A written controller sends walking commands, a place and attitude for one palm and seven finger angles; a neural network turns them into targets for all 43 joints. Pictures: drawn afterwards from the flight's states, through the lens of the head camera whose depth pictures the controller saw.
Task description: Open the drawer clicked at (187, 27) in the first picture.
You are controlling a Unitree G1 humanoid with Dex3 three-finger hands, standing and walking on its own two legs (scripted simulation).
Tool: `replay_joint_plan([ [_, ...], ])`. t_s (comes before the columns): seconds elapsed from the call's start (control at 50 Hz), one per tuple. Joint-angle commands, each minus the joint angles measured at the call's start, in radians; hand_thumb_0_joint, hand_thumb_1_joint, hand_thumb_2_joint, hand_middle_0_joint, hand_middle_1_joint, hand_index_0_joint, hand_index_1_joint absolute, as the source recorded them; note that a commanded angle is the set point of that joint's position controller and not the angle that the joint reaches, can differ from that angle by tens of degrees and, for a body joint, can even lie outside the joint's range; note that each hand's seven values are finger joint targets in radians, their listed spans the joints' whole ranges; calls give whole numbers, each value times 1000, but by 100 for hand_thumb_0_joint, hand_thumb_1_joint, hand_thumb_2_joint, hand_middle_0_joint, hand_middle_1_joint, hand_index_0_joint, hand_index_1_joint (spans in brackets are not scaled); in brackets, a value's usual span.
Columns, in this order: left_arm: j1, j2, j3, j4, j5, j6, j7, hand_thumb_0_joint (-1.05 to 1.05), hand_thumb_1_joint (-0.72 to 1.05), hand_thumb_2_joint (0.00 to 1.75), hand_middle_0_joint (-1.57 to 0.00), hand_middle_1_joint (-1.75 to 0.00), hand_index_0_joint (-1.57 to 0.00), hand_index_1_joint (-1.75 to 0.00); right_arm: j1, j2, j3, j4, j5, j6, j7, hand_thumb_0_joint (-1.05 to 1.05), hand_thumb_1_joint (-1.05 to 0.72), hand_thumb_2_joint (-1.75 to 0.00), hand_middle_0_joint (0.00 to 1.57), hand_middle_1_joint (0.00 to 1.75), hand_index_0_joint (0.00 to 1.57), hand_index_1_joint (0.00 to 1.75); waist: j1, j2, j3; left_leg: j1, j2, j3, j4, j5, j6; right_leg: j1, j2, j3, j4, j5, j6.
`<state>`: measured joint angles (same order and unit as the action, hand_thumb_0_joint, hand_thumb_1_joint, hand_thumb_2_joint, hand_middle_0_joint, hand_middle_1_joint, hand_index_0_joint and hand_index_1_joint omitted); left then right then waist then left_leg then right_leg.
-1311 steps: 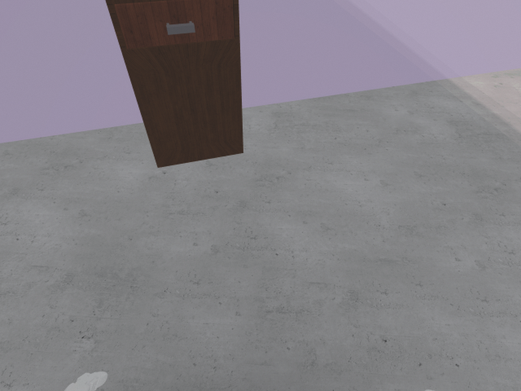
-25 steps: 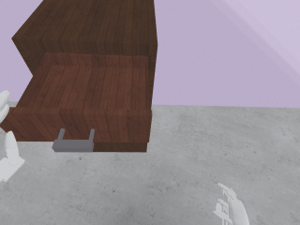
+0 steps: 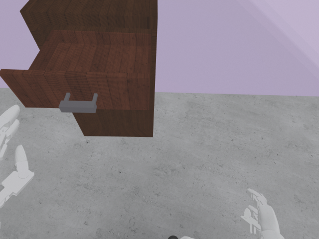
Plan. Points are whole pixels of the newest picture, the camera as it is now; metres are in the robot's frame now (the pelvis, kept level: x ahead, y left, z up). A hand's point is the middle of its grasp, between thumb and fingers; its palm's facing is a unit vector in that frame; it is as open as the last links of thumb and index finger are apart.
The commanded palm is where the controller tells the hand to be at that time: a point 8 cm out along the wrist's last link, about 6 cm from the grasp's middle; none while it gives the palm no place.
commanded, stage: stop stepping back and stand still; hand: left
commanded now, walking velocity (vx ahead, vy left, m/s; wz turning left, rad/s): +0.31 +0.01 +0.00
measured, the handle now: (80, 101) +0.51 +0.28 -0.02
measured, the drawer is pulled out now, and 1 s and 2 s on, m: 0.28 0.28 0.28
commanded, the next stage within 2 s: let the arm hang, fingers relaxed in 1.12 s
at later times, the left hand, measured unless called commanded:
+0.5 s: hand out of the picture +0.07 +0.22 +0.16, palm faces +0.33 -0.85 -0.42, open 7.4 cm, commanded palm +0.02 +0.27 +0.18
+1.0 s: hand out of the picture +0.05 +0.22 +0.17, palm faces +0.31 -0.85 -0.42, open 7.4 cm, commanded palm -0.02 +0.27 +0.18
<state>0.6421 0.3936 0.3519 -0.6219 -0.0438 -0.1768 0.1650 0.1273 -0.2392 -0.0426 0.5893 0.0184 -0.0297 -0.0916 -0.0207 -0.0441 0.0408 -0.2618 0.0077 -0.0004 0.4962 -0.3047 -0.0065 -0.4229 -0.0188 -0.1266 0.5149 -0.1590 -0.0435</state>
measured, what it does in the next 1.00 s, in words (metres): walks backwards: right foot, then left foot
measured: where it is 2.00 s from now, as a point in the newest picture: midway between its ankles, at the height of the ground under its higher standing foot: outside the picture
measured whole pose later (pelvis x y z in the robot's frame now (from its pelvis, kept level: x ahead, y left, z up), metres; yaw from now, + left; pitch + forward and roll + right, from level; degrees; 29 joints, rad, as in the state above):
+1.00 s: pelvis -0.15 +0.00 +0.00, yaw -1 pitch -1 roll -2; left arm 0.63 0.43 0.37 -0.68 -0.03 -0.23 0.17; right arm 0.21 -0.20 -0.03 0.60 0.00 -0.14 -0.07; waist -0.02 -0.06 0.06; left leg -0.34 0.02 0.04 0.57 -0.21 0.03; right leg -0.34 -0.01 -0.05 0.85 -0.50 0.00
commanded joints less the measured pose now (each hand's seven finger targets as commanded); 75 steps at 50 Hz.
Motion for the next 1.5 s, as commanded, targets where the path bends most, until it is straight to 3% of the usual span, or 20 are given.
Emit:
replay_joint_plan([
  [0.0, 58, 200, 171, -357, -3, -80, 27, 0, 90, 90, -20, -30, -20, -30, -40, -80, -15, -201, 4, -99, 17, 0, -90, -90, 20, 30, 20, 30, 11, 310, -257, -30, 205, -148, -144, 274, 99, 235, -42, 105, 95, -106, 61],
  [0.1, 19, 156, 156, -240, 3, -67, 30, 0, 90, 90, -20, -30, -20, -30, -9, -94, -7, -168, 7, -122, 36, 0, -90, -90, 20, 30, 20, 30, 5, 116, -99, -273, 93, -62, -111, -227, 74, 355, -44, 158, -30, -224, 65],
  [0.2, -152, 135, 92, -41, 14, -44, -4, 0, 90, 90, -20, -30, -20, -30, 4, -104, -14, -103, -4, -91, 29, 0, -90, -90, 20, 30, 20, 30, -30, -211, -22, -9, -48, 38, 540, -158, 48, -229, -277, 451, -396, -695, -44],
  [0.3, -115, 118, 87, -68, 20, -36, 0, 0, 90, 90, -20, -30, -20, -30, 7, -76, 28, -127, -6, -89, 20, 0, -90, -90, 20, 30, 20, 30, -27, -4, -87, 46, -23, 57, -6, -218, 68, -102, -125, 184, -176, -562, 1],
  [0.32, -110, 112, 83, -127, 16, -44, 2, 0, 90, 90, -20, -30, -20, -30, 22, -92, 22, -135, -13, -96, 25, 0, -90, -90, 20, 30, 20, 30, -32, 121, -80, -17, 40, -63, -192, -331, 97, -23, -42, 129, 31, -475, 30],
  [0.34, -136, 121, 97, -212, 22, -58, 5, 0, 90, 90, -20, -30, -20, -30, 20, -113, 7, -160, -17, -112, 34, 0, -90, -90, 20, 30, 20, 30, -31, 379, -56, -140, 242, -369, -372, -533, 186, -14, 87, 36, 481, -341, 77],
  [0.4, -70, 175, 140, -280, 40, -68, -9, 0, 90, 90, -20, -30, -20, -30, -14, -60, 2, -161, -6, -134, 66, 0, -90, -90, 20, 30, 20, 30, -5, 196, -34, -221, 321, -408, -343, -392, 266, -176, 31, 176, 925, -216, 73],
  [0.58, -108, 124, 115, -99, 27, -74, -2, 0, 90, 90, -20, -30, -20, -30, 31, -93, 5, -95, -8, -137, 28, 0, -90, -90, 20, 30, 20, 30, 9, 193, -72, -187, 114, -51, -26, -239, 99, 311, 29, -40, -109, -253, 31],
  [0.64, -164, 178, 143, -41, 4, -88, -15, 0, 90, 90, -20, -30, -20, -30, 7, -94, -23, -98, 5, -113, 33, 0, -90, -90, 20, 30, 20, 30, -4, -255, -47, -449, -25, 19, 645, -112, 32, 354, -355, 501, -322, 17, -136],
  [0.72, -34, 98, 109, -69, -4, -111, -31, 0, 90, 90, -20, -30, -20, -30, 2, -94, -35, -106, 7, -91, 53, 0, -90, -90, 20, 30, 20, 30, -12, -121, -26, -377, 62, -77, 620, 3, 24, 220, -326, 348, -287, -16, -156],
  [0.84, -25, 145, 108, -280, 23, -127, 12, 0, 90, 90, -20, -30, -20, -30, -9, -68, -8, -126, -16, -129, 15, 0, -90, -90, 20, 30, 20, 30, -6, 85, -39, 72, 19, 59, -31, 2, 49, 67, -173, 147, -156, -353, -65],
  [0.88, -42, 146, 118, -355, 16, -136, 27, 0, 90, 90, -20, -30, -20, -30, 5, -112, -17, -149, -21, -143, 7, 0, -90, -90, 20, 30, 20, 30, 5, 423, -65, 151, 230, -327, -227, -93, 122, -42, -6, 42, 197, -346, 22],
  [0.9, -59, 167, 129, -380, 25, -137, 32, 0, 90, 90, -20, -30, -20, -30, 17, -92, -10, -156, -24, -152, 12, 0, -90, -90, 20, 30, 20, 30, 3, 445, -85, 152, 309, -434, -279, -15, 174, -86, 39, 46, 379, -432, 37],
  [1.0, 71, 152, 174, -229, -3, -89, 17, 0, 90, 90, -20, -30, -20, -30, 37, -68, -7, -116, -2, -164, 40, 0, -90, -90, 20, 30, 20, 30, 4, 237, -149, 129, 220, -150, -132, 390, 132, 30, 9, 58, 260, -282, 58],
  [1.1, 47, 121, 128, -143, -5, -67, -6, 0, 90, 90, -20, -30, -20, -30, -14, -81, 4, -137, -4, -130, 47, 0, -90, -90, 20, 30, 20, 30, -4, 158, -71, -186, 160, -70, -156, -118, 74, 347, 13, 45, -64, -176, 41],
  [1.18, -38, 154, 136, -160, -12, -49, -3, 0, 90, 90, -20, -30, -20, -30, -22, -62, 3, -129, -3, -105, 48, 0, -90, -90, 20, 30, 20, 30, -10, -160, -41, -112, 18, -11, 216, -75, 10, 127, -263, 436, -363, -397, -86],
  [1.2, -173, -17, -211, 654, 120, 111, -116, 0, 90, 90, -20, -30, -20, -30, 1, -163, -44, 109, -21, -121, 130, 0, -90, -90, 20, 30, 20, 30, -38, -113, -46, -181, 89, -25, 377, -84, 3, 43, -340, 268, -161, -107, -115],
  [1.28, -198, -92, -252, 781, 86, 183, -152, 0, 90, 90, -20, -30, -20, -30, 126, -51, 6, 98, -30, -4, 120, 0, -90, -90, 20, 30, 20, 30, -24, -64, -100, -33, 57, -55, 122, 179, 41, 27, -137, 95, 43, -70, -28],
  [1.34, -243, -81, -271, 940, 86, 186, -153, 0, 90, 90, -20, -30, -20, -30, 60, -88, 9, 93, -53, 3, 94, 0, -90, -90, 20, 30, 20, 30, 23, -157, -52, -97, 84, -93, 79, 236, 64, 144, -110, 151, -13, 91, 3],
  [1.48, -303, -64, -294, 1349, 60, 192, -146, 0, 90, 90, -20, -30, -20, -30, 101, -69, 32, 245, -39, 14, 70, 0, -90, -90, 20, 30, 20, 30, 32, 205, -64, -20, 98, -86, -89, 318, 53, 293, -70, 119, -52, 30, 13],
])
